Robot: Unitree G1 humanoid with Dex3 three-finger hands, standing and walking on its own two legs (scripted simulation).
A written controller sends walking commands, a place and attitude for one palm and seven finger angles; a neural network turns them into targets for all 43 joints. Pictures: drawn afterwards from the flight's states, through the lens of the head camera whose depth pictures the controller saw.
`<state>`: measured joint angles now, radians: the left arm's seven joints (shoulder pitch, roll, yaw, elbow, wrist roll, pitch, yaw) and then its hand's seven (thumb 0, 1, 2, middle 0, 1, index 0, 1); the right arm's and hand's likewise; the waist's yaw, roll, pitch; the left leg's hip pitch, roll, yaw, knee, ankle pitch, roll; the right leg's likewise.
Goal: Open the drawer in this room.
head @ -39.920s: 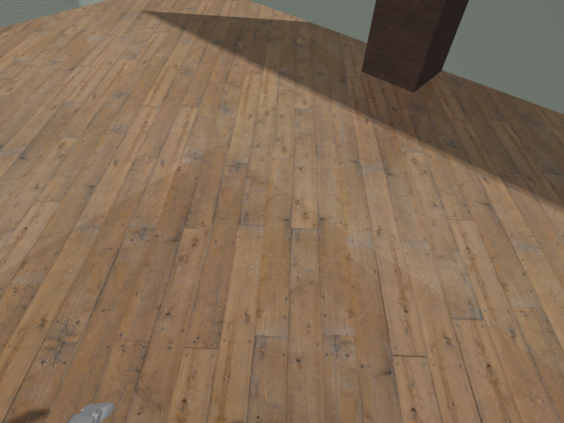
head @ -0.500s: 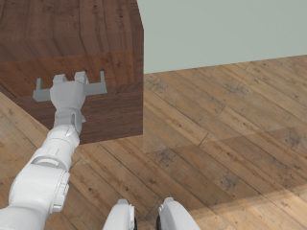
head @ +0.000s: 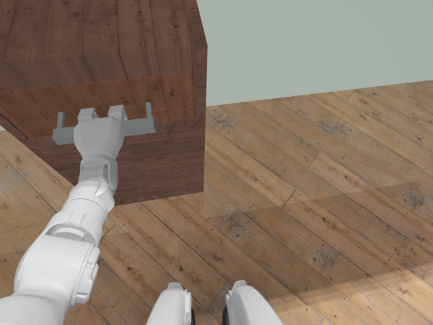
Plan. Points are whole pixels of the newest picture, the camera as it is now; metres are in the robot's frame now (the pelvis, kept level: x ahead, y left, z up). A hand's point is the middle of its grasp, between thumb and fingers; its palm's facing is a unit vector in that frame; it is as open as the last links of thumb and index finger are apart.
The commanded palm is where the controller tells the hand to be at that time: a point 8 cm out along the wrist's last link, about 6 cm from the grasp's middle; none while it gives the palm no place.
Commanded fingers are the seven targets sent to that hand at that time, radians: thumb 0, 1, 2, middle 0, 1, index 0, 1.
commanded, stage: pull the drawer open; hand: left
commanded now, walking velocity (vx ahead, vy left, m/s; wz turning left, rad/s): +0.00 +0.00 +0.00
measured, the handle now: (106, 121) +0.53 +0.20 -0.03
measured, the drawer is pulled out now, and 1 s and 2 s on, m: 0.00 0.10 0.22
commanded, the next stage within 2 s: none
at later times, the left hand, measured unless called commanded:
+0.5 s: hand (111, 166) +0.43 +0.19 -0.05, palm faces -0.06 -0.08 -1.00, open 5.9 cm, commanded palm +0.39 +0.18 +0.00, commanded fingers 0.00 0.90 0.90 -0.40 -1.35 -0.40 -1.35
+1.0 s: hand (112, 194) +0.37 +0.18 -0.05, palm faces -0.05 -0.09 -0.99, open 5.9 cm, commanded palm +0.33 +0.18 +0.00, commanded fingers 0.00 0.90 0.90 -0.40 -1.35 -0.40 -1.35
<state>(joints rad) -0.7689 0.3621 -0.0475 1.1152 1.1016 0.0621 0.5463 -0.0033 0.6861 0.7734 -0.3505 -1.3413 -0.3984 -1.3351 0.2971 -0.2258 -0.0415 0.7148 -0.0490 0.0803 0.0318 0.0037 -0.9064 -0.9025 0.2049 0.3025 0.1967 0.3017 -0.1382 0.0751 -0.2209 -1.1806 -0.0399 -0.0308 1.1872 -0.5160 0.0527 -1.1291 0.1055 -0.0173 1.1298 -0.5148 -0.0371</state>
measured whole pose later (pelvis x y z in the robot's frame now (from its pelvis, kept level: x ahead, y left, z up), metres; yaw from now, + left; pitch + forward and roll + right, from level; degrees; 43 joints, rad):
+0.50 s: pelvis +0.03 +0.00 +0.02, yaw -1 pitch +27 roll -3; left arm -0.48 0.27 -0.09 0.86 1.09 0.10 0.57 0.01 0.71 0.74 -0.29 -1.35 -0.37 -1.31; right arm 0.28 -0.21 -0.06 0.69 -0.05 0.13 0.06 0.01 -0.91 -0.90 0.20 0.30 0.20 0.30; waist -0.08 0.06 -0.23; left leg -1.03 -0.03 -0.01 1.09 -0.53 0.06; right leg -0.99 0.11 0.01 1.04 -0.51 -0.03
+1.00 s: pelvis +0.03 +0.00 +0.03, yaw -1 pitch +24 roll -2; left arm -0.21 0.21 -0.16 0.62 1.12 0.15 0.59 0.01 0.70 0.75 -0.29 -1.35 -0.38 -1.30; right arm 0.20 -0.21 -0.05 0.63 -0.04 0.14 0.05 0.01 -0.91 -0.90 0.20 0.30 0.20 0.30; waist -0.05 0.05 -0.23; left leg -0.95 -0.03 0.00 1.07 -0.54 0.06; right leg -0.91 0.10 0.00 1.02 -0.53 -0.04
